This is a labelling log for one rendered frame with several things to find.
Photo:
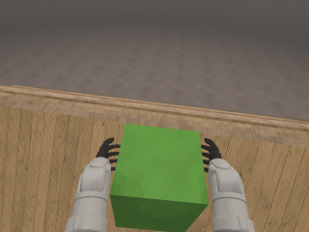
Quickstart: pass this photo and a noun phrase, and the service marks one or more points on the right robot forearm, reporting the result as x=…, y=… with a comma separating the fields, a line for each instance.
x=228, y=199

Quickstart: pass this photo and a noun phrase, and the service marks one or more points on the right robot hand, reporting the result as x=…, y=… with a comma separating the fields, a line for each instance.
x=213, y=153

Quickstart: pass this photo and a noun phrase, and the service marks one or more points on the carton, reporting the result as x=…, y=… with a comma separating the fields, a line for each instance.
x=159, y=182

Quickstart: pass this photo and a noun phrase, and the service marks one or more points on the left robot hand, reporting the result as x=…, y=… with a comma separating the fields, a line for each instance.
x=105, y=147

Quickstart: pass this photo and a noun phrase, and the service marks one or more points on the left robot forearm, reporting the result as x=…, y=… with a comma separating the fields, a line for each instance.
x=91, y=198

